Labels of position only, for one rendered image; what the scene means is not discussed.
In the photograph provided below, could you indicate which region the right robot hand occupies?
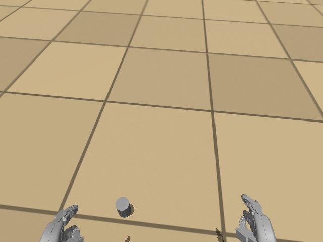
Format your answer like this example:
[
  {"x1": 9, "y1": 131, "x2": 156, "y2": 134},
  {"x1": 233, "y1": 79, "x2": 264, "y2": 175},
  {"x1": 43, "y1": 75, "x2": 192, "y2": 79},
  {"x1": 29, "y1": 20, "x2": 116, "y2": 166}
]
[{"x1": 236, "y1": 194, "x2": 277, "y2": 242}]

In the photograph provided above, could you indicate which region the left robot hand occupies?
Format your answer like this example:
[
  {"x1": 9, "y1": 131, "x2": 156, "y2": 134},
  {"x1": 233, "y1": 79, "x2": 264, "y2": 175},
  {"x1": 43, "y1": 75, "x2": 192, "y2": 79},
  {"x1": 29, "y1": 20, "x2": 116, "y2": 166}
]
[{"x1": 39, "y1": 205, "x2": 84, "y2": 242}]

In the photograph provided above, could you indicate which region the can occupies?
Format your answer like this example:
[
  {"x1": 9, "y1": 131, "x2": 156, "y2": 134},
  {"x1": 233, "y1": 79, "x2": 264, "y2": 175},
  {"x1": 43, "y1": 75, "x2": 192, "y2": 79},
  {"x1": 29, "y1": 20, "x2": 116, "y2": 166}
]
[{"x1": 116, "y1": 197, "x2": 131, "y2": 218}]

